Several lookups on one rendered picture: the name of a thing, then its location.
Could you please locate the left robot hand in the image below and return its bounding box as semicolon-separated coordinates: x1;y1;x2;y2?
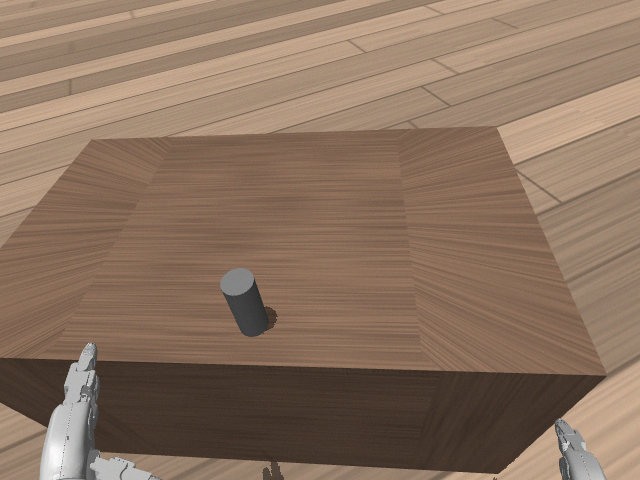
39;342;162;480

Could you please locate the can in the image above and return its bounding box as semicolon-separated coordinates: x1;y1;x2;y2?
220;268;269;337

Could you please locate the right robot hand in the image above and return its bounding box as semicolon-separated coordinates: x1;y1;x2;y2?
555;419;607;480

